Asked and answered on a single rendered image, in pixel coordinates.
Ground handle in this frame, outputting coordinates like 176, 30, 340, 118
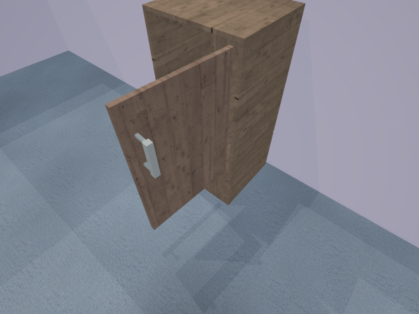
135, 133, 161, 178

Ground cupboard door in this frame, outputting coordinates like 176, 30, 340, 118
105, 45, 234, 230

